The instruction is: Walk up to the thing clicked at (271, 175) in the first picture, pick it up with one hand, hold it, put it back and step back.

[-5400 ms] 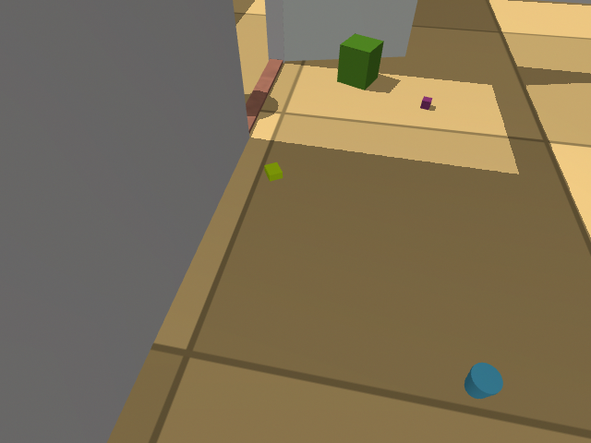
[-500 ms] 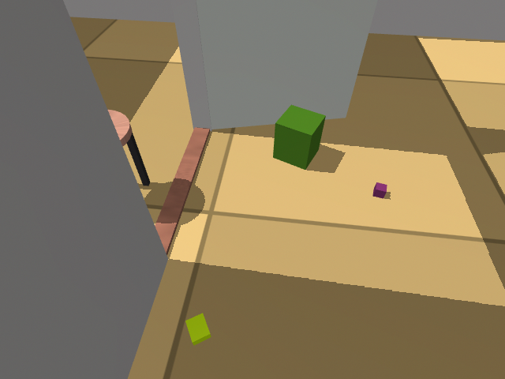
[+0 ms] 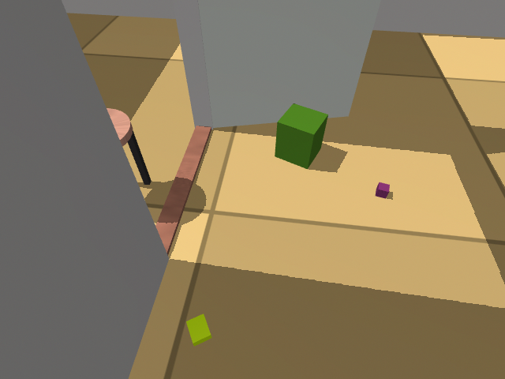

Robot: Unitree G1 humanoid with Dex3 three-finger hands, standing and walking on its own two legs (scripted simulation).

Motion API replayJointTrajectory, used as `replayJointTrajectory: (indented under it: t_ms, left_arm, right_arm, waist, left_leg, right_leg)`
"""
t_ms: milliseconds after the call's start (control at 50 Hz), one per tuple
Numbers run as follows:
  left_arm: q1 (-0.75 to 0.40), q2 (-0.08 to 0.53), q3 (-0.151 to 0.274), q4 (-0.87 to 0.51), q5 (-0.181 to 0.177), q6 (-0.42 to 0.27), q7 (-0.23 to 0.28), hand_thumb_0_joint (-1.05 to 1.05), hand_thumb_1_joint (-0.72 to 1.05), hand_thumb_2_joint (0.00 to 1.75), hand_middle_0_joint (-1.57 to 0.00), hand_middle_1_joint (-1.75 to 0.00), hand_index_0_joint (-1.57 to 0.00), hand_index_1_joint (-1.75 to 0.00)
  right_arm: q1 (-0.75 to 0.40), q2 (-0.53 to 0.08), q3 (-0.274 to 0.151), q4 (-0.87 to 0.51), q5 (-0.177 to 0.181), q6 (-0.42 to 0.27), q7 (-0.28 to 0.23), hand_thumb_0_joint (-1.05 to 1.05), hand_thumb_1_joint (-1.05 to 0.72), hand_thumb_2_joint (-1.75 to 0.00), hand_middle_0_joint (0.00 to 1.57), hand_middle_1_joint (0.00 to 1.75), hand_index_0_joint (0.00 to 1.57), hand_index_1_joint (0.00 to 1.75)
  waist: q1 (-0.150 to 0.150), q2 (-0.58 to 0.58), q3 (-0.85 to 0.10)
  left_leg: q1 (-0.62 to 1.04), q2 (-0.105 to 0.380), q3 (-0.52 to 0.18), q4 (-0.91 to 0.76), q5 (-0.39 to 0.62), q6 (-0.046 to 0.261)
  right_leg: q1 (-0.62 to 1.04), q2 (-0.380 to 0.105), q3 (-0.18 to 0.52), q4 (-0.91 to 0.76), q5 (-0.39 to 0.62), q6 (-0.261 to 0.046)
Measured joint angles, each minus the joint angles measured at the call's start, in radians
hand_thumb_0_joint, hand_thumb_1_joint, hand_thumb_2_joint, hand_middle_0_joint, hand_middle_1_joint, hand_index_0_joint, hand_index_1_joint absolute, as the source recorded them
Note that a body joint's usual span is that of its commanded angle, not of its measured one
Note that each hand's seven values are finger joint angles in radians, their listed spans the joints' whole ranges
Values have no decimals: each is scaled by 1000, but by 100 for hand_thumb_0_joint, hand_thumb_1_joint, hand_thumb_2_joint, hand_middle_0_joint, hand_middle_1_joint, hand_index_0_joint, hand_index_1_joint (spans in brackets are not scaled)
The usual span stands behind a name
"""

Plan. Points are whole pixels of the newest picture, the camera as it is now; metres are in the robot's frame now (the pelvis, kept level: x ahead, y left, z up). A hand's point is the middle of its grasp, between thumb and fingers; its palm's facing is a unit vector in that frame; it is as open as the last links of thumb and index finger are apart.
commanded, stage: stand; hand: left
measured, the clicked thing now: (199, 329) +0.43 +0.21 -0.76
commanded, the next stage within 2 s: none
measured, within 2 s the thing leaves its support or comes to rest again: neither
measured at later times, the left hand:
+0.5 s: hand out of the picture +0.08 +0.25 -0.16, palm faces -0.02 -0.94 -0.34, open 7.4 cm
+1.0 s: hand out of the picture +0.07 +0.24 -0.16, palm faces -0.01 -0.94 -0.33, open 7.4 cm
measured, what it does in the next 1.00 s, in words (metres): stands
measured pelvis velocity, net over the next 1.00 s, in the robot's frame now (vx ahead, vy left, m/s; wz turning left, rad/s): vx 0.00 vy -0.01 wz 0.01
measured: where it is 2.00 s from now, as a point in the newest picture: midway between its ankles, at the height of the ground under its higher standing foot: outside the picture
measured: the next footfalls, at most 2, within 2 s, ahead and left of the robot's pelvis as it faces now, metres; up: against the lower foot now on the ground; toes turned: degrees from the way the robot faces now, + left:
none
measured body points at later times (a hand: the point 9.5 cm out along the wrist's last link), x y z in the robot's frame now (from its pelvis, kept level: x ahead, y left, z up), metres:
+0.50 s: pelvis +0.00 -0.01 +0.00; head +0.01 -0.01 +0.45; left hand +0.08 +0.30 -0.13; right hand +0.09 -0.31 -0.13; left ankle +0.00 +0.12 -0.75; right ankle -0.01 -0.14 -0.75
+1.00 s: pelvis +0.00 -0.01 +0.00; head +0.01 -0.01 +0.45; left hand +0.07 +0.29 -0.13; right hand +0.08 -0.31 -0.13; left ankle +0.00 +0.12 -0.75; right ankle -0.01 -0.14 -0.75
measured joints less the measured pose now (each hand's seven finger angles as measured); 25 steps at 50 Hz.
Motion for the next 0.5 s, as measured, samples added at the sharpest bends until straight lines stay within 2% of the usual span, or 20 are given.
replayJointTrajectory:
  t_ms: [500]
  left_arm:
    - [14, 0, 0, -12, 0, 4, -3, 0, 90, 90, -20, -30, -20, -30]
  right_arm:
    - [15, -5, 5, 0, -2, -1, 0, 1, -90, -90, 20, 30, 20, 30]
  waist:
    - [2, 8, -7]
  left_leg:
    - [7, 7, -9, -10, 1, -9]
  right_leg:
    - [9, 8, -9, -7, -3, -9]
